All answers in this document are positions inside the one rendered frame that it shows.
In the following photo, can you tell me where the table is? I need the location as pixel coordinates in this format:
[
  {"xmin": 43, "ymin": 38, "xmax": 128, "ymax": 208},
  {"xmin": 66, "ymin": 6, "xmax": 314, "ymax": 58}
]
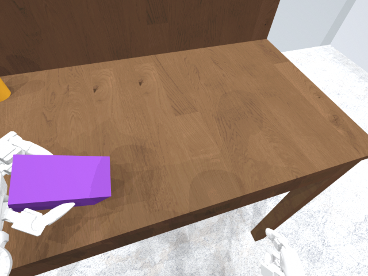
[{"xmin": 0, "ymin": 0, "xmax": 368, "ymax": 276}]

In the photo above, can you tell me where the robot left hand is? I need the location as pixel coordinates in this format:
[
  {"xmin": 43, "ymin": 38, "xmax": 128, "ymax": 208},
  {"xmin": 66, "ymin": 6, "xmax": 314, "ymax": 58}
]
[{"xmin": 0, "ymin": 131, "xmax": 75, "ymax": 236}]

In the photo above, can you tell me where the sponge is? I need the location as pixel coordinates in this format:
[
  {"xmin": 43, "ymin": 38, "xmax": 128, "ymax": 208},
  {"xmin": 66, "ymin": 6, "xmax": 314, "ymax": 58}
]
[{"xmin": 8, "ymin": 154, "xmax": 111, "ymax": 212}]

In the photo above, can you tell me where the robot right hand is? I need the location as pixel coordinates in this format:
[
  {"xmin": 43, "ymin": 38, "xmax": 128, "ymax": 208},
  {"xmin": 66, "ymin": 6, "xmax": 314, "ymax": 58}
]
[{"xmin": 261, "ymin": 228, "xmax": 305, "ymax": 276}]

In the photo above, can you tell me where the robot left forearm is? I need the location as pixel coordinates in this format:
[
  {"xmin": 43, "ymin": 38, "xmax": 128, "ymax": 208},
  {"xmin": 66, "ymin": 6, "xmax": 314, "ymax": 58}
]
[{"xmin": 0, "ymin": 231, "xmax": 13, "ymax": 276}]

